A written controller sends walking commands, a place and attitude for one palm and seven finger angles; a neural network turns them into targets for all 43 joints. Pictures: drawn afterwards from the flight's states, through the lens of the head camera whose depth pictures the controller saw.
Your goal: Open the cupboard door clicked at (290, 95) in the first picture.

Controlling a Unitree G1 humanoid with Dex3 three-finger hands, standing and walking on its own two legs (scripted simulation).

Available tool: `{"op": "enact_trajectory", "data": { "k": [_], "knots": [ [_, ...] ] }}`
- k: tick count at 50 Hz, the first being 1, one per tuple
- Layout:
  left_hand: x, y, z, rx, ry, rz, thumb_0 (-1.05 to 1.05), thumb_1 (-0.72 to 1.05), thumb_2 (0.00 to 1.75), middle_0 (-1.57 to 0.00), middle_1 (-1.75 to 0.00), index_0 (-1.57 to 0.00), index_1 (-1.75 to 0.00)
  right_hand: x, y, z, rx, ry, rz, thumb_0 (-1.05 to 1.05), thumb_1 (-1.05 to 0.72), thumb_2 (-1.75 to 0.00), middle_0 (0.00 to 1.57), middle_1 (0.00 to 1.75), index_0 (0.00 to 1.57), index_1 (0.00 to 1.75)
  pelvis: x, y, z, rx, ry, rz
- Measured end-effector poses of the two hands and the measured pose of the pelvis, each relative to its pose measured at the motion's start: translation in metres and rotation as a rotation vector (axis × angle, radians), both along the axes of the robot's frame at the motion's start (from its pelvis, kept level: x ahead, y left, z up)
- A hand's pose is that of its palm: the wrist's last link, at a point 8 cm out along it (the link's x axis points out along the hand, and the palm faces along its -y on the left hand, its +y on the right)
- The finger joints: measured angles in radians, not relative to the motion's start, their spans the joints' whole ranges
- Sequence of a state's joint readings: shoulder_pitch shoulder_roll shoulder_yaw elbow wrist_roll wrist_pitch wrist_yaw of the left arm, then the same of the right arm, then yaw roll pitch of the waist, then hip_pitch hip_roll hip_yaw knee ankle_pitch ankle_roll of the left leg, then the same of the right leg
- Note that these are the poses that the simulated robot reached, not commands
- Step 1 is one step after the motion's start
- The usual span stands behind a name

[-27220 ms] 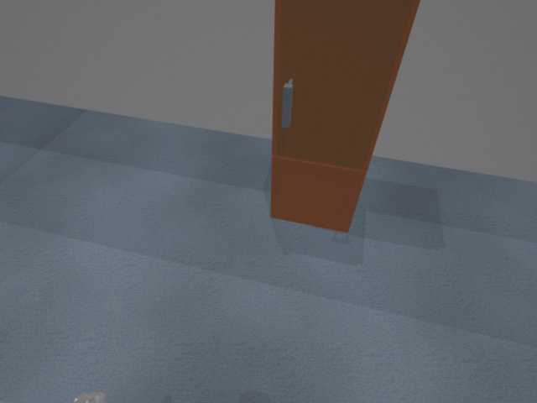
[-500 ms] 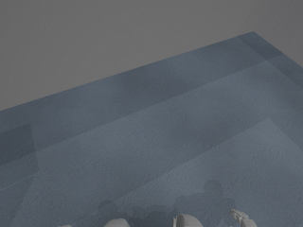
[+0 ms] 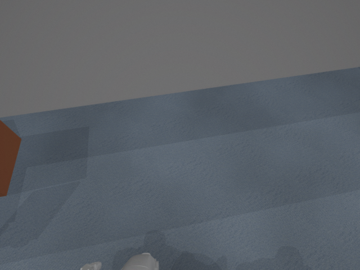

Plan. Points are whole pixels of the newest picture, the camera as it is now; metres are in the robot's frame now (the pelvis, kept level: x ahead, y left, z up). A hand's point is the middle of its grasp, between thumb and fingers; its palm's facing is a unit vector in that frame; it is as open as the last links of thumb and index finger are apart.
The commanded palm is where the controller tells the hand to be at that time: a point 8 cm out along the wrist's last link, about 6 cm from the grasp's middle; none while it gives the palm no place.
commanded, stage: turn to face it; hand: left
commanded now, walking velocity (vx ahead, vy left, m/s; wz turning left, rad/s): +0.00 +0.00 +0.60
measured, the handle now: out of the picture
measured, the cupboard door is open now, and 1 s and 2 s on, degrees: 54 54 54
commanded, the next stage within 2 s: take the last steps up to it in 1.84 s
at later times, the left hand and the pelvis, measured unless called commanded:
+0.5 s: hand out of the picture +0.08 +0.21 -0.16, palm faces +0.29 -0.90 -0.31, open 7.3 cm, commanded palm none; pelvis +0.04 -0.03 -0.01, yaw +18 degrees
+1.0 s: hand out of the picture +0.00 +0.21 -0.18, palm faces +0.60 -0.75 -0.25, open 7.4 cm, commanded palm none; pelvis +0.07 -0.02 +0.00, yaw +36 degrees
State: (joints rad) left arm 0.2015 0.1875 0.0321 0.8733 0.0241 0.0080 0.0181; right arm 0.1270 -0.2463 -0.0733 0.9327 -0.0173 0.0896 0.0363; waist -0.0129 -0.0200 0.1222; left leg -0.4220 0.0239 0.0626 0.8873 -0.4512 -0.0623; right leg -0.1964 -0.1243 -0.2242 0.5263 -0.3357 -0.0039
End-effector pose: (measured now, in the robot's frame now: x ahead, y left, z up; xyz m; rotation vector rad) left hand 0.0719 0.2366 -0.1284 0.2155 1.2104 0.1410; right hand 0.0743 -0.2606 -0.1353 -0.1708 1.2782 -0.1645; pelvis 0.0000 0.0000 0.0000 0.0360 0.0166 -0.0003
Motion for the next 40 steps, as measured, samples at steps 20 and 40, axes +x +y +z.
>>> {"op": "enact_trajectory", "data": {
  "k": [20, 40],
  "knots": [
    [-0.014, 0.039, 0.004, 0.051, -0.031, 0.256, 0.01, 0.91, 0.9, -0.2, -0.3, -0.2, -0.3, 0.084, 0.023, 0.001, -0.024, -0.032, 0.273, 0.0, -0.91, -0.9, 0.2, 0.3, 0.2, 0.3, 0.024, -0.009, -0.003, -0.045, 0.02, 0.236],
    [-0.093, -0.025, -0.023, -0.038, 0.047, 0.569, 0.01, 0.91, 0.9, -0.21, -0.3, -0.21, -0.3, 0.207, 0.067, 0.002, -0.02, -0.075, 0.589, 0.01, -0.91, -0.9, 0.2, 0.3, 0.2, 0.3, 0.059, -0.022, -0.012, -0.016, 0.004, 0.532]
  ]
}}
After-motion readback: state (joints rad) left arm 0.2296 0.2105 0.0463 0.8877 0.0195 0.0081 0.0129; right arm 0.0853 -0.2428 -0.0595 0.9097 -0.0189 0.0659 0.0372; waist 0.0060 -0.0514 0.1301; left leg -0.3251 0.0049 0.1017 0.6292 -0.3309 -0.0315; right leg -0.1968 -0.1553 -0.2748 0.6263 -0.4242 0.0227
